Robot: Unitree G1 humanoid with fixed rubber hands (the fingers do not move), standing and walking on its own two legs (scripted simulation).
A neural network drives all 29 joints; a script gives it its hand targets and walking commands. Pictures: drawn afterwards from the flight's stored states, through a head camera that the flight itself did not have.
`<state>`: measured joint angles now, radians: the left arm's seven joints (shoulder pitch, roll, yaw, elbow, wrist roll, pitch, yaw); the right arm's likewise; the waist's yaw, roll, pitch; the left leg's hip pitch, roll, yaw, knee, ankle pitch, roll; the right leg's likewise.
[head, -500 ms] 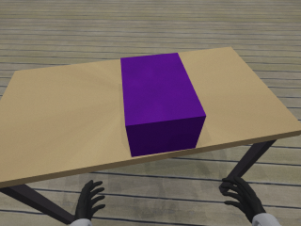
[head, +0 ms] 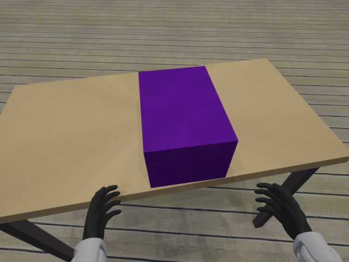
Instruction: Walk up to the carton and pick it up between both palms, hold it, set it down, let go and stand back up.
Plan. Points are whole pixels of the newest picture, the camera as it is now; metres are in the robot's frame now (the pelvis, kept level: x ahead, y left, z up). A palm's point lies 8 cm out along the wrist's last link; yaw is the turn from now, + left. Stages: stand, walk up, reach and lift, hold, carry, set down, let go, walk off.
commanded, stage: reach and lift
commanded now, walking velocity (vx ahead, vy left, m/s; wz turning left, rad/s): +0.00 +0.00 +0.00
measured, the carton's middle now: (179, 122) +0.47 -0.01 +0.04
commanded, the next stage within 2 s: none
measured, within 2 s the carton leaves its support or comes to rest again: neither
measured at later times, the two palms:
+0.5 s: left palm (91, 189) +0.26 +0.19 +0.06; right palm (278, 179) +0.27 -0.21 +0.07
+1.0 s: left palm (94, 144) +0.36 +0.19 +0.10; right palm (272, 130) +0.37 -0.22 +0.11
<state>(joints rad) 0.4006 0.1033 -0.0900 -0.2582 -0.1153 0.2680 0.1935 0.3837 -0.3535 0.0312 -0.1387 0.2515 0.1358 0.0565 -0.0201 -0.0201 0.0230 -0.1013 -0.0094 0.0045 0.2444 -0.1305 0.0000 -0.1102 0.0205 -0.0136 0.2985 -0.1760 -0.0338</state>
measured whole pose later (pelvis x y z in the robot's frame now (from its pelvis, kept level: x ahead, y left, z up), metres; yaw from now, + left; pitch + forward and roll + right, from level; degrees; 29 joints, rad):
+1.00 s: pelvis +0.00 +0.00 +0.00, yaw -1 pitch +5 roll +0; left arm -0.42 0.21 0.00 0.30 -0.28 0.38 0.24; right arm -0.47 -0.44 0.06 0.46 0.38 0.25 0.02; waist 0.02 0.00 -0.07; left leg -0.22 -0.01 0.00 0.26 -0.13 0.00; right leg -0.23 0.03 0.00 0.30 -0.16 -0.03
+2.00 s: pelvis -0.01 +0.00 +0.00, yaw -1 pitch +19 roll +0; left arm -1.22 0.33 0.11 0.85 -0.25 0.51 0.17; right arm -1.27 -0.50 0.06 1.00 0.34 0.41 -0.01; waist 0.07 0.01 -0.10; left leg -0.46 0.00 -0.01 0.13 0.00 -0.01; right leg -0.48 0.03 0.02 0.20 -0.04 -0.03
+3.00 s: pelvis +0.00 +0.00 +0.00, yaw -1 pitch +14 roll +0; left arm -0.79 -0.02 0.28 0.77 0.09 0.17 0.21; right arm -0.85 -0.13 -0.14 0.90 0.00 0.11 -0.09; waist 0.03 0.01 -0.09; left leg -0.33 0.00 -0.01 0.13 -0.03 -0.01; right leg -0.34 0.04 0.02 0.16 -0.05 -0.04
